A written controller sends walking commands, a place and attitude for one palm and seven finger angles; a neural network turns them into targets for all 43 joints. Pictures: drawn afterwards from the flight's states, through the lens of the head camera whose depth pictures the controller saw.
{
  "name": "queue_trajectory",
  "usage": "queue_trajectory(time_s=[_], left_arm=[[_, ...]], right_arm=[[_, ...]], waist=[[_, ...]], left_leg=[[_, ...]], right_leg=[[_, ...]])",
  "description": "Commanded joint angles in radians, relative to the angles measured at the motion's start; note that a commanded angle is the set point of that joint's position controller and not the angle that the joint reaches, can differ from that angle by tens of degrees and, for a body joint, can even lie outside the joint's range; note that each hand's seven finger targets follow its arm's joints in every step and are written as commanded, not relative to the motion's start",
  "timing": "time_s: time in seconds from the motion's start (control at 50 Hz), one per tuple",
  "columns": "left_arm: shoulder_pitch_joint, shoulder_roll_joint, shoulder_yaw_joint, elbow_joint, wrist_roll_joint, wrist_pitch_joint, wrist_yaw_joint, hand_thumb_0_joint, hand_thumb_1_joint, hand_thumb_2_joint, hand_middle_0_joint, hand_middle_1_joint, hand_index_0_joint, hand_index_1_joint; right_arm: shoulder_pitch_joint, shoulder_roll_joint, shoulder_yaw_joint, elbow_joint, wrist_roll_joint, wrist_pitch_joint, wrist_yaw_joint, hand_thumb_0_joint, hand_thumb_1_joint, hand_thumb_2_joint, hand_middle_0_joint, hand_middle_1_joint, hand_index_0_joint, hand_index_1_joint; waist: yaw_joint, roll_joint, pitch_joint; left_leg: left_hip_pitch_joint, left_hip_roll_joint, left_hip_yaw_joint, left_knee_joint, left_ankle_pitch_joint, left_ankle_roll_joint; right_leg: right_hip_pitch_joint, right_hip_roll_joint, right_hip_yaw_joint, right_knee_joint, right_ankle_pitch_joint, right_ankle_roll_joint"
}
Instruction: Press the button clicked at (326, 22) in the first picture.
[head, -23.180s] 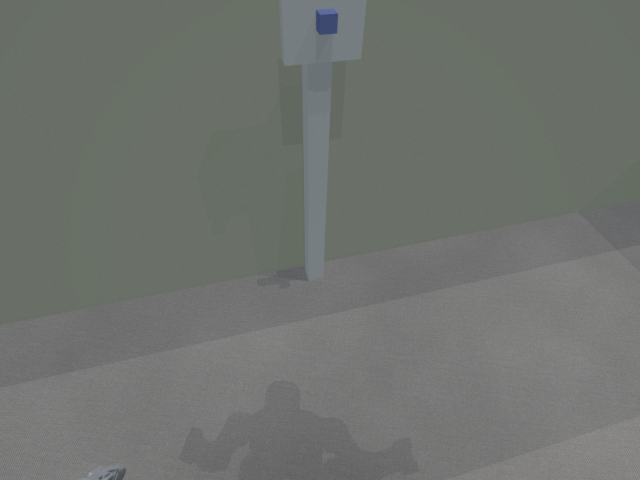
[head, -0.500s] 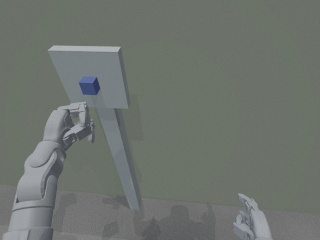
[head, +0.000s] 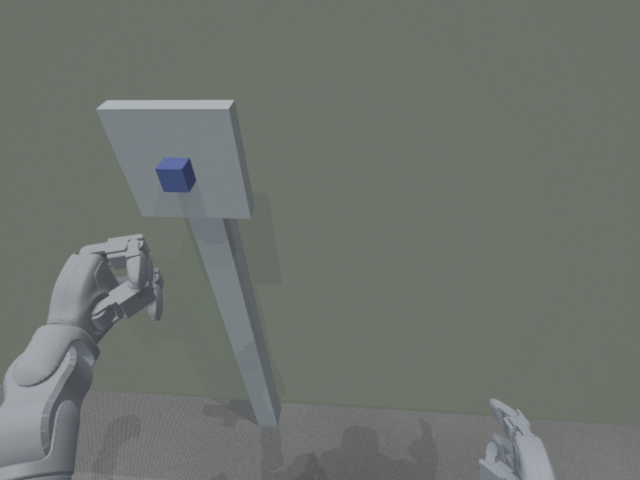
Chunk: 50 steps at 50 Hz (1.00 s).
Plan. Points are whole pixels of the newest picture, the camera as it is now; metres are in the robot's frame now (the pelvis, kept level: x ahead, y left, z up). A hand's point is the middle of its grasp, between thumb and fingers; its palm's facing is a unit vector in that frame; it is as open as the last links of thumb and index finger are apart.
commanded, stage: draw the hand back to the body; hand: left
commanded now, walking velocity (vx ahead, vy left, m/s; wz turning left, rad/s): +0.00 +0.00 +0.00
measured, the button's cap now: (177, 173) +0.46 +0.25 +0.19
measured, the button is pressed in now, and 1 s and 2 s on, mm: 0 0 0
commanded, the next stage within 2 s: step back with the hand held close in 0.98 s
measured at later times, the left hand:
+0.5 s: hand (97, 317) +0.22 +0.25 +0.17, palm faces +0.34 -0.88 -0.32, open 3.1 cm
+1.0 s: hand (71, 335) +0.20 +0.26 +0.17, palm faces +0.38 -0.86 -0.35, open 3.1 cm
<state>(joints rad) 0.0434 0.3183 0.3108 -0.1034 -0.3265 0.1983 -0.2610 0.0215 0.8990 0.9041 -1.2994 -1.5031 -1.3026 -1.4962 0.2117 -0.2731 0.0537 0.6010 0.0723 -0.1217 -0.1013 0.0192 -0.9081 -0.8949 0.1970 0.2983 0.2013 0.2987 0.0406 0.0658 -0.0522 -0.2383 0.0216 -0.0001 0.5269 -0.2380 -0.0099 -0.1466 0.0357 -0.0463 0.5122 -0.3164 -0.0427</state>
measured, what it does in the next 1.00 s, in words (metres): stands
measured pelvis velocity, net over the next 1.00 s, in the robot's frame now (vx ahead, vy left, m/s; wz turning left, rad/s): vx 0.01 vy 0.03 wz -0.03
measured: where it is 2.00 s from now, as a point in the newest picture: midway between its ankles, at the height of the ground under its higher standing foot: outside the picture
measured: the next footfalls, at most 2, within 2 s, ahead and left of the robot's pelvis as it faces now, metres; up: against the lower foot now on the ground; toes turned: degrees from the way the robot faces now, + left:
none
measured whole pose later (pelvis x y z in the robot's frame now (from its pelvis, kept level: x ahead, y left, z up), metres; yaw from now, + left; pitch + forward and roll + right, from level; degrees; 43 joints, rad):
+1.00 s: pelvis +0.01 +0.03 +0.01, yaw -2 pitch -5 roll -1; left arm 0.51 0.32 0.27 -0.49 -0.06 -0.09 0.11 0.02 0.89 0.90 -1.30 -1.50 -1.31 -1.50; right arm 0.19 -0.21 0.04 0.61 -0.02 -0.07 -0.07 0.02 -0.91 -0.89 0.20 0.30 0.20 0.30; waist 0.08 0.05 0.02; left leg -0.13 0.00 0.04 0.43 -0.22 0.03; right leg -0.02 0.01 -0.01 0.37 -0.26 0.00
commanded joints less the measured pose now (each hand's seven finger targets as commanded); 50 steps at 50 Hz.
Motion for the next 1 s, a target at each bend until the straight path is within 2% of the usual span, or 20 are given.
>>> queue_trajectory(time_s=[0.0,0.02,0.04,0.08,0.12,0.18,0.2,0.28,0.3,0.32,0.4,0.44,0.5,0.52,0.6,0.64,0.7,0.82,0.9,0.98], left_arm=[[-0.255,0.301,0.118,-0.349,0.114,-0.172,0.156,0.0,0.9,0.9,-1.3,-1.5,-1.3,-1.5],[-0.155,0.209,0.068,-0.266,0.127,-0.207,0.217,0.0,0.9,0.9,-1.3,-1.5,-1.3,-1.5],[-0.088,0.178,0.038,-0.256,0.152,-0.234,0.254,0.0,0.9,0.9,-1.3,-1.5,-1.3,-1.5],[-0.052,0.167,0.019,-0.324,0.185,-0.285,0.3,0.0,0.9,0.9,-1.3,-1.5,-1.3,-1.5],[-0.039,0.164,0.005,-0.379,0.212,-0.321,0.329,0.0,0.9,0.9,-1.3,-1.5,-1.3,-1.5],[-0.014,0.165,0.004,-0.408,0.239,-0.351,0.359,0.0,0.9,0.9,-1.3,-1.5,-1.3,-1.5],[0.013,0.169,0.007,-0.411,0.243,-0.358,0.363,0.0,0.9,0.9,-1.3,-1.5,-1.3,-1.5],[0.079,0.154,0.008,-0.43,0.254,-0.37,0.373,0.0,0.9,0.9,-1.3,-1.5,-1.3,-1.5],[0.101,0.156,0.012,-0.437,0.257,-0.372,0.372,0.0,0.9,0.9,-1.3,-1.5,-1.3,-1.5],[0.122,0.143,0.003,-0.446,0.258,-0.374,0.372,0.0,0.9,0.9,-1.3,-1.5,-1.3,-1.5],[0.227,0.147,0.026,-0.487,0.262,-0.374,0.372,0.0,0.9,0.9,-1.3,-1.5,-1.3,-1.5],[0.256,0.14,0.023,-0.522,0.262,-0.375,0.372,0.0,0.9,0.9,-1.3,-1.5,-1.3,-1.5],[0.33,0.155,0.051,-0.537,0.262,-0.37,0.371,0.0,0.9,0.9,-1.3,-1.5,-1.3,-1.5],[0.335,0.144,0.041,-0.547,0.262,-0.369,0.37,0.0,0.9,0.9,-1.3,-1.5,-1.3,-1.5],[0.368,0.156,0.063,-0.58,0.263,-0.367,0.371,0.0,0.9,0.9,-1.3,-1.5,-1.3,-1.5],[0.388,0.158,0.067,-0.603,0.264,-0.367,0.373,0.0,0.9,0.9,-1.3,-1.5,-1.3,-1.5],[0.407,0.155,0.066,-0.614,0.263,-0.363,0.374,0.0,0.9,0.9,-1.3,-1.5,-1.3,-1.5],[0.372,0.141,0.048,-0.605,0.268,-0.356,0.38,0.0,0.9,0.9,-1.3,-1.5,-1.3,-1.5],[0.391,0.156,0.067,-0.599,0.267,-0.356,0.383,0.0,0.9,0.9,-1.3,-1.5,-1.3,-1.5],[0.391,0.154,0.069,-0.606,0.264,-0.357,0.383,0.0,0.9,0.9,-1.3,-1.5,-1.3,-1.5]], right_arm=[[-0.2,-0.074,-0.045,-0.16,-0.042,-0.085,-0.006,0.0,-0.9,-0.9,0.2,0.3,0.2,0.3],[-0.208,-0.065,-0.04,-0.136,-0.053,-0.085,-0.005,0.0,-0.9,-0.9,0.2,0.3,0.2,0.3],[-0.195,-0.063,-0.04,-0.126,-0.055,-0.076,-0.001,0.0,-0.9,-0.9,0.2,0.3,0.2,0.3],[-0.188,-0.061,-0.044,-0.124,-0.06,-0.063,0.006,0.0,-0.9,-0.9,0.2,0.3,0.2,0.3],[-0.182,-0.062,-0.045,-0.12,-0.066,-0.056,0.01,0.0,-0.9,-0.9,0.2,0.3,0.2,0.3],[-0.186,-0.059,-0.049,-0.113,-0.075,-0.048,0.01,0.0,-0.9,-0.9,0.2,0.3,0.2,0.3],[-0.188,-0.064,-0.051,-0.109,-0.078,-0.046,0.01,0.0,-0.9,-0.9,0.2,0.3,0.2,0.3],[-0.193,-0.056,-0.051,-0.11,-0.082,-0.028,0.011,0.0,-0.9,-0.9,0.2,0.3,0.2,0.3],[-0.197,-0.059,-0.055,-0.109,-0.083,-0.026,0.012,0.0,-0.9,-0.9,0.2,0.3,0.2,0.3],[-0.195,-0.054,-0.053,-0.111,-0.082,-0.023,0.014,0.0,-0.9,-0.9,0.2,0.3,0.2,0.3],[-0.19,-0.058,-0.057,-0.121,-0.086,-0.014,0.025,0.0,-0.9,-0.9,0.2,0.3,0.2,0.3],[-0.185,-0.054,-0.057,-0.128,-0.086,-0.01,0.028,0.0,-0.9,-0.9,0.2,0.3,0.2,0.3],[-0.179,-0.056,-0.063,-0.134,-0.088,-0.006,0.031,0.0,-0.9,-0.9,0.2,0.3,0.2,0.3],[-0.177,-0.054,-0.061,-0.138,-0.086,-0.002,0.031,0.0,-0.9,-0.9,0.2,0.3,0.2,0.3],[-0.172,-0.055,-0.063,-0.145,-0.086,-0.002,0.032,0.0,-0.9,-0.9,0.2,0.3,0.2,0.3],[-0.162,-0.052,-0.063,-0.149,-0.084,-0.004,0.03,0.0,-0.9,-0.9,0.2,0.3,0.2,0.3],[-0.159,-0.057,-0.063,-0.152,-0.087,-0.008,0.03,0.0,-0.9,-0.9,0.2,0.3,0.2,0.3],[-0.157,-0.054,-0.063,-0.147,-0.085,-0.009,0.022,0.0,-0.9,-0.9,0.2,0.3,0.2,0.3],[-0.162,-0.055,-0.063,-0.146,-0.089,-0.01,0.021,0.0,-0.9,-0.9,0.2,0.3,0.2,0.3],[-0.16,-0.049,-0.059,-0.148,-0.089,-0.009,0.023,0.0,-0.9,-0.9,0.2,0.3,0.2,0.3]], waist=[[0.018,-0.062,0.026],[0.006,-0.084,0.079],[0.007,-0.108,0.084],[0.011,-0.027,-0.002],[0.009,0.013,-0.049],[0.008,0.005,-0.05],[0.011,-0.032,-0.05],[0.014,-0.019,-0.026],[0.016,-0.038,-0.024],[0.016,0.006,-0.014],[0.028,-0.018,-0.02],[0.025,0.002,-0.012],[0.031,-0.042,-0.012],[0.027,-0.013,0.004],[0.03,-0.008,0.016],[0.029,0.02,-0.003],[0.029,-0.008,0.011],[0.021,0.012,0.032],[0.032,-0.015,0.016],[0.033,0.012,0.016]], left_leg=[[0.099,-0.025,0.019,-0.06,0.076,0.048],[0.093,-0.026,0.019,-0.064,0.036,0.045],[0.11,-0.02,0.02,-0.078,0.028,0.047],[0.167,-0.017,0.022,-0.112,0.044,0.048],[0.205,-0.012,0.022,-0.134,0.072,0.047],[0.241,-0.005,0.02,-0.155,0.099,0.046],[0.241,-0.004,0.017,-0.16,0.105,0.048],[0.244,0.0,0.013,-0.177,0.122,0.044],[0.247,0.002,0.012,-0.177,0.132,0.045],[0.247,0.005,0.012,-0.182,0.13,0.041],[0.233,0.01,0.002,-0.181,0.182,0.036],[0.229,0.012,0.001,-0.179,0.194,0.032],[0.222,0.016,0.004,-0.167,0.23,0.033],[0.217,0.017,0.006,-0.167,0.231,0.031],[0.204,0.019,-0.001,-0.166,0.212,0.026],[0.213,0.02,-0.003,-0.161,0.226,0.024],[0.2,0.019,-0.006,-0.158,0.219,0.024],[0.205,0.02,-0.006,-0.163,0.184,0.025],[0.2,0.017,-0.008,-0.163,0.177,0.026],[0.194,0.013,-0.005,-0.162,0.181,0.025]], right_leg=[[-0.16,-0.047,0.078,-0.239,0.131,0.048],[-0.172,-0.054,0.078,-0.262,0.058,0.046],[-0.162,-0.054,0.072,-0.267,0.035,0.045],[-0.097,-0.051,0.067,-0.25,0.065,0.036],[-0.054,-0.044,0.06,-0.239,0.106,0.031],[-0.034,-0.036,0.054,-0.245,0.135,0.028],[-0.023,-0.033,0.053,-0.253,0.135,0.028],[-0.006,-0.032,0.047,-0.247,0.151,0.025],[-0.003,-0.028,0.049,-0.254,0.154,0.025],[-0.005,-0.032,0.049,-0.245,0.155,0.024],[0.026,-0.024,0.042,-0.229,0.2,0.019],[0.023,-0.027,0.04,-0.216,0.214,0.019],[0.029,-0.022,0.041,-0.214,0.247,0.02],[0.022,-0.026,0.04,-0.208,0.247,0.021],[0.015,-0.021,0.04,-0.213,0.224,0.018],[0.018,-0.024,0.039,-0.201,0.233,0.018],[0.014,-0.02,0.039,-0.206,0.23,0.018],[-0.006,-0.024,0.041,-0.21,0.198,0.019],[0.01,-0.021,0.044,-0.215,0.195,0.018],[0.017,-0.025,0.045,-0.211,0.208,0.017]])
